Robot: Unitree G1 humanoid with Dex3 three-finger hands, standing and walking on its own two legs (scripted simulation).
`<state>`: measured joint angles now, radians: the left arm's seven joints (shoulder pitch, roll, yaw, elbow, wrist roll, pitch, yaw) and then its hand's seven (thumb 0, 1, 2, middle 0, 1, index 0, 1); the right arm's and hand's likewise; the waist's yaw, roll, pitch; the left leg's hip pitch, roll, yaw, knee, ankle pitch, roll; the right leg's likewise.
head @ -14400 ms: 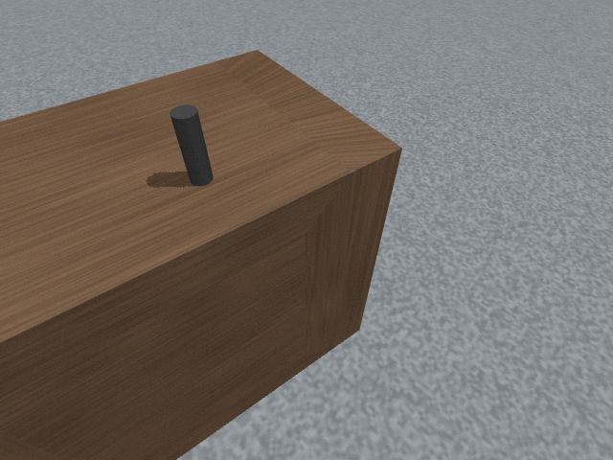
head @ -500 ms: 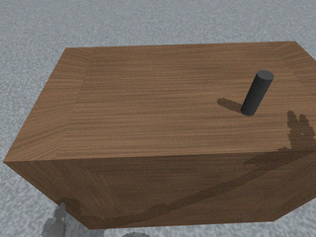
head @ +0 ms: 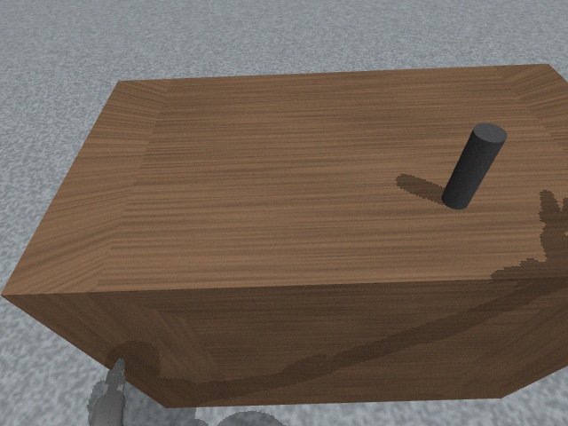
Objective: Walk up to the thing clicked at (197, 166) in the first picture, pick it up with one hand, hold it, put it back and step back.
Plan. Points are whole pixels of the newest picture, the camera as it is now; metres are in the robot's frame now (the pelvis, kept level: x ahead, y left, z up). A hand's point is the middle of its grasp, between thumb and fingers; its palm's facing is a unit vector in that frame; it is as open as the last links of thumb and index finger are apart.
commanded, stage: go down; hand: right
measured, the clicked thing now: (470, 169) +0.46 -0.27 +0.10
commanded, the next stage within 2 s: approach in 1.18 s
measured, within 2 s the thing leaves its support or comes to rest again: neither
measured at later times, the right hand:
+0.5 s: hand out of the picture +0.34 -0.45 +0.21, palm faces +0.35 +0.94 +0.02, open 17.8 cm
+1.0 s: hand out of the picture +0.34 -0.45 +0.23, palm faces +0.35 +0.94 +0.02, open 17.8 cm
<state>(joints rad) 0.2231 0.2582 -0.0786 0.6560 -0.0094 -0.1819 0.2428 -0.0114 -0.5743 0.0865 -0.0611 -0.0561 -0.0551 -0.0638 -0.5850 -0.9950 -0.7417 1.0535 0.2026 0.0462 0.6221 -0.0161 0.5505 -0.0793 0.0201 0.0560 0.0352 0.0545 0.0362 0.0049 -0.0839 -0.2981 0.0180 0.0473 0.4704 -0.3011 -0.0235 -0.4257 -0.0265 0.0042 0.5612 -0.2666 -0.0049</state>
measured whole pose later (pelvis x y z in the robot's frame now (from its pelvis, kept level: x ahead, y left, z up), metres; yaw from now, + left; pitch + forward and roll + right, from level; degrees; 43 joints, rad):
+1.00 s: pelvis +0.00 -0.01 +0.00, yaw +0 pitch +9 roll +2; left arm 0.24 0.26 -0.09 0.61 -0.01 -0.18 0.24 -0.01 -0.56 0.08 -0.05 -0.05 -0.05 -0.06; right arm -0.71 -1.08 -0.73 1.15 0.15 0.07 0.60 -0.02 0.61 -0.07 0.01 0.06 0.03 0.06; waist 0.06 0.00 -0.09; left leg -0.34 0.01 0.04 0.48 -0.30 -0.03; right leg -0.48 -0.03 0.00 0.59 -0.28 -0.01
